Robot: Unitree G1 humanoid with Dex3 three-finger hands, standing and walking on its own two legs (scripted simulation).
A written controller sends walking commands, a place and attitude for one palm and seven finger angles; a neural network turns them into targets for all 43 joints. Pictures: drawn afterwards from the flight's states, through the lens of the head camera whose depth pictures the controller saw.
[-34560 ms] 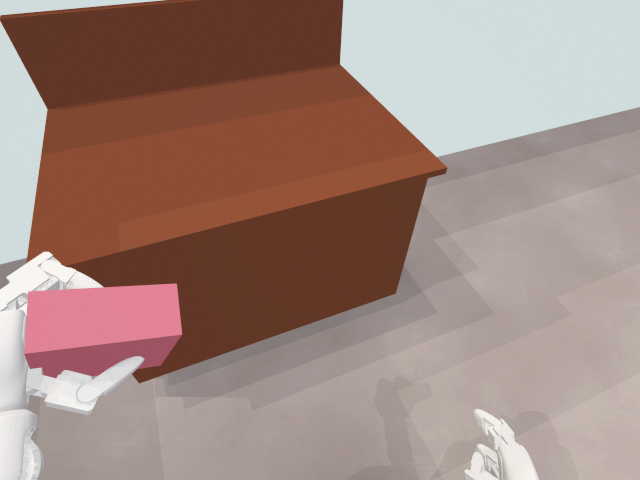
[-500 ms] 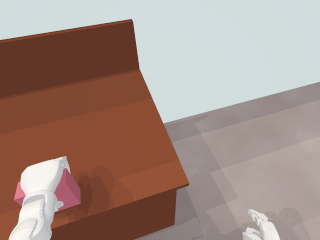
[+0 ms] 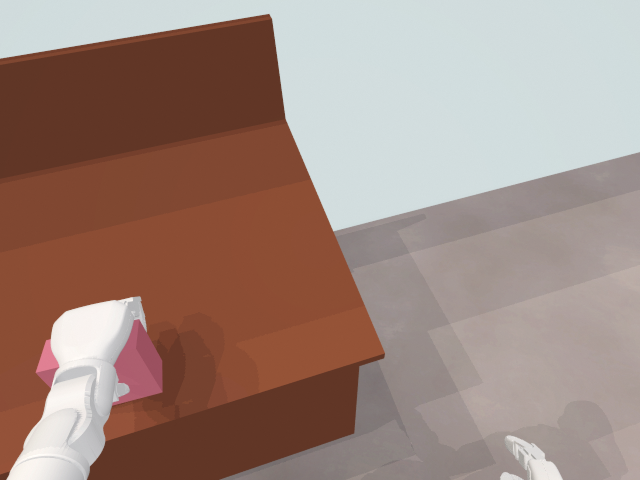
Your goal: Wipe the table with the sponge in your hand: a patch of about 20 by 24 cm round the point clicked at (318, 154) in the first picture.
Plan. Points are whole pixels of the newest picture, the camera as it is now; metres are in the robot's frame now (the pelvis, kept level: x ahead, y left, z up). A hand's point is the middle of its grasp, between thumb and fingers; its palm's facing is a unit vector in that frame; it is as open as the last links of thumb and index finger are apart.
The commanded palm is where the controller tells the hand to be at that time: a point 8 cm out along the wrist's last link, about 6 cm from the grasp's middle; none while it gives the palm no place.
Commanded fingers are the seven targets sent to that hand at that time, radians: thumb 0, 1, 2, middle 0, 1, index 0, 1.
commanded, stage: wipe forward along the first lane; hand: left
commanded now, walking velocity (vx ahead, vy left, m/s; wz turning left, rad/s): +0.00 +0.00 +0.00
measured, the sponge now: (112, 374) +0.23 +0.34 -0.05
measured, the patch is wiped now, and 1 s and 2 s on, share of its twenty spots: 0.00 0.15 0.30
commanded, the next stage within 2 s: slide across to the middle lane in 1.42 s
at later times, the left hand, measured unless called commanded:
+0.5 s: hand (117, 315) +0.31 +0.35 -0.02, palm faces -0.19 +0.04 -0.98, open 9.7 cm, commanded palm +0.31 +0.35 +0.01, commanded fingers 0.00 0.10 1.30 -1.20 -1.60 -1.20 -1.60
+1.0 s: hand (115, 285) +0.35 +0.38 -0.02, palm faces -0.20 +0.06 -0.98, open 9.7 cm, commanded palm +0.37 +0.36 +0.01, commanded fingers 0.00 0.10 1.30 -1.20 -1.60 -1.20 -1.60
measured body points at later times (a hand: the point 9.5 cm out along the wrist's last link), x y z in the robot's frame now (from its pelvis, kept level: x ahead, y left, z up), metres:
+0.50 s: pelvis -0.02 -0.02 -0.02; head +0.04 -0.04 +0.42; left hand +0.31 +0.34 +0.04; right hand +0.07 -0.30 -0.16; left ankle -0.01 +0.11 -0.73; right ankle +0.01 -0.12 -0.73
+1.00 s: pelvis -0.04 -0.02 -0.05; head +0.06 -0.03 +0.39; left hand +0.36 +0.37 +0.04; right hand +0.02 -0.30 -0.18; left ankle -0.01 +0.11 -0.73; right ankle +0.01 -0.12 -0.73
